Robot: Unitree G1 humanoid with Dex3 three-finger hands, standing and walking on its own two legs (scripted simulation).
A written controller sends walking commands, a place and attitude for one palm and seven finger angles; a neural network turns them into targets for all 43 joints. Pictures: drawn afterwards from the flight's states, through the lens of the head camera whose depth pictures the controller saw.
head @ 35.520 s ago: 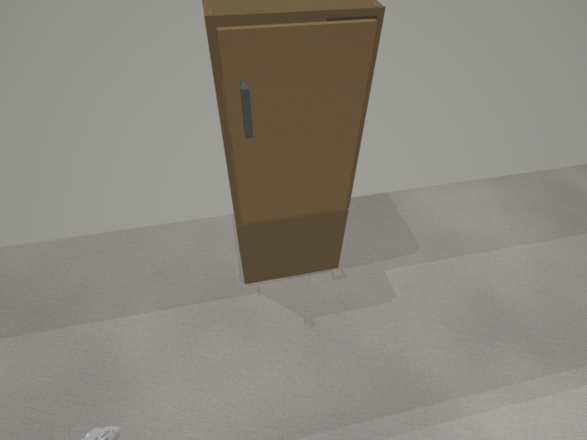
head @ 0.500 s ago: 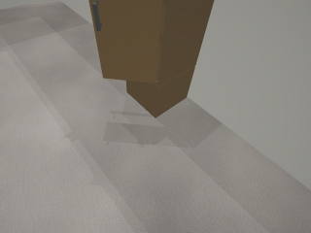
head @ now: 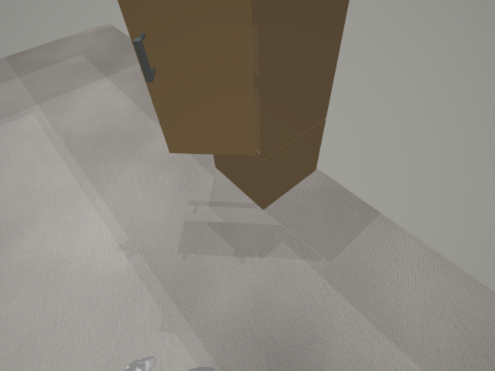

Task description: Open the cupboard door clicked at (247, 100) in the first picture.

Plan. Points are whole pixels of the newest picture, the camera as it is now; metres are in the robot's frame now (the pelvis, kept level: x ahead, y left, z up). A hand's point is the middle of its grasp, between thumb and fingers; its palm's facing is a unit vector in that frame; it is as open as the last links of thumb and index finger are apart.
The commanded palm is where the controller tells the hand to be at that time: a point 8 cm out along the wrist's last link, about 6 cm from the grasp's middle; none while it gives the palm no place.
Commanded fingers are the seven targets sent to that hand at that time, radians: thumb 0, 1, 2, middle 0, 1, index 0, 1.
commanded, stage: take the last steps up to it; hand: left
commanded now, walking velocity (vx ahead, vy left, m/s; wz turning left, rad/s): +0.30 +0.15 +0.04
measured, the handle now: (146, 57) +0.92 +0.33 +0.04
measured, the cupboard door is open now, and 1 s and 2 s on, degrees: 44 44 44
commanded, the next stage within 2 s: come to a stop and stand still in 0.76 s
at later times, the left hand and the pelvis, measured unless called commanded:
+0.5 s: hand out of the picture +0.09 +0.27 -0.18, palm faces +0.13 -0.98 -0.15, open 7.3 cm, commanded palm none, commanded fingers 0.00 0.90 0.90 -0.20 -0.30 -0.20 -0.30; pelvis +0.18 +0.11 -0.01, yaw +1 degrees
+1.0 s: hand (148, 225) +0.47 +0.28 -0.16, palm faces -0.09 -0.98 -0.20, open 7.3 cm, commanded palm none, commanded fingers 0.00 0.90 0.90 -0.20 -0.30 -0.20 -0.30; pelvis +0.34 +0.12 -0.01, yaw -3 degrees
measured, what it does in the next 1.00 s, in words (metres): walks ahead: left foot, then right foot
